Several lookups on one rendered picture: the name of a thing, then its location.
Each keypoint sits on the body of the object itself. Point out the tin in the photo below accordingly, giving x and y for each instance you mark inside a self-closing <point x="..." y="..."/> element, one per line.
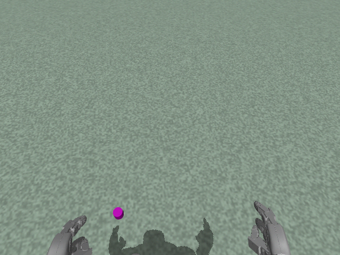
<point x="118" y="213"/>

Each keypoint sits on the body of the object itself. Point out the right robot hand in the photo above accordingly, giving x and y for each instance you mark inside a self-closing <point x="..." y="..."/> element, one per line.
<point x="275" y="242"/>

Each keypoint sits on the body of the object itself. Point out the left robot hand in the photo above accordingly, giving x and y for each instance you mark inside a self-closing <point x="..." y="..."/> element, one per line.
<point x="62" y="243"/>

